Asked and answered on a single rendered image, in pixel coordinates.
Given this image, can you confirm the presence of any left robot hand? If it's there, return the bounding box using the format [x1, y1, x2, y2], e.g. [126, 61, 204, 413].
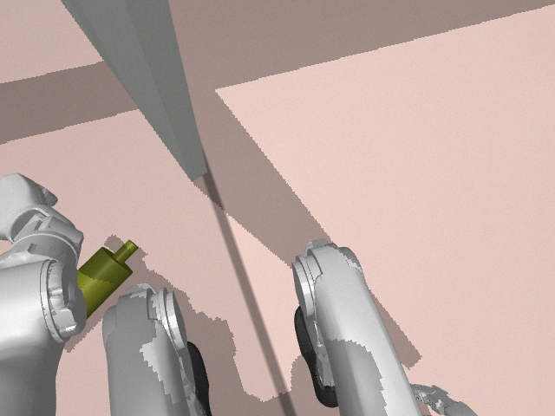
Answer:
[0, 173, 58, 241]

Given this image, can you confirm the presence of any right robot hand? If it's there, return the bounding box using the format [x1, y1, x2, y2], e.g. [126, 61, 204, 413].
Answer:
[410, 384, 478, 416]

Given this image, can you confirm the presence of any bottle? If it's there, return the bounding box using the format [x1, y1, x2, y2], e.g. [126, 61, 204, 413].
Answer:
[77, 240, 139, 319]

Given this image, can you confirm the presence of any right robot foot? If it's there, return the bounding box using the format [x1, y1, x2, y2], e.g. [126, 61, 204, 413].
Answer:
[294, 306, 338, 407]

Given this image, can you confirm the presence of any left robot arm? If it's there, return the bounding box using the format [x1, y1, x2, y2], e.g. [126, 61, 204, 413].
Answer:
[0, 205, 87, 416]

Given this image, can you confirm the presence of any left robot foot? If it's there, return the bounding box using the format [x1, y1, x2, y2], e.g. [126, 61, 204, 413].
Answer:
[187, 341, 212, 416]

